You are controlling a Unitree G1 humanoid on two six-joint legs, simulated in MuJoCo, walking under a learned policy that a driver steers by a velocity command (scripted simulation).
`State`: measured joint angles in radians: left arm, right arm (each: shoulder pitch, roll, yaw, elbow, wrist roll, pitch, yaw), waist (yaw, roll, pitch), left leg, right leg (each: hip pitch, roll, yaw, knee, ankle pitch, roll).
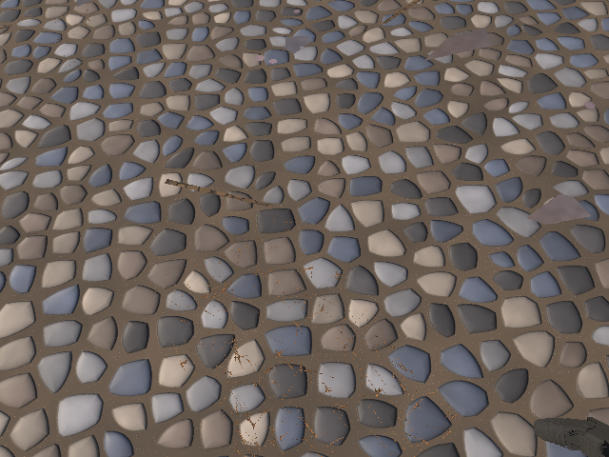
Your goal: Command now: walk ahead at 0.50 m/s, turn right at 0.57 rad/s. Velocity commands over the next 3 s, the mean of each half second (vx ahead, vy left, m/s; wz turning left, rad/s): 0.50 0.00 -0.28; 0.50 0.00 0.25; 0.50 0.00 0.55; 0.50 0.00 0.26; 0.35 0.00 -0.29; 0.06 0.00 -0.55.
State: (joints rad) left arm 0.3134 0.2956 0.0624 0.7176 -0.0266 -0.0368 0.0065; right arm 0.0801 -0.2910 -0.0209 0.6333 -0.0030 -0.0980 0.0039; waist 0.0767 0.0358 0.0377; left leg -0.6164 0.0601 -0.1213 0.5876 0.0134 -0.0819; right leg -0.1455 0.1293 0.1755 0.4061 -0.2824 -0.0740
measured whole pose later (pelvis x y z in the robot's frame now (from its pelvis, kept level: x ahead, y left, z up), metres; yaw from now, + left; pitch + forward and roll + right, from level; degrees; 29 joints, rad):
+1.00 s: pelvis +0.53 -0.04 +0.00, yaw +3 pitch +1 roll -2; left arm 0.33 0.27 0.06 0.85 0.01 -0.09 0.00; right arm 0.15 -0.28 -0.05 0.73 0.02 -0.03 0.03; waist 0.07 0.05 0.03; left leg -0.67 0.10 -0.04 0.71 0.05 0.01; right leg 0.07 0.05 -0.21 0.20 -0.28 -0.04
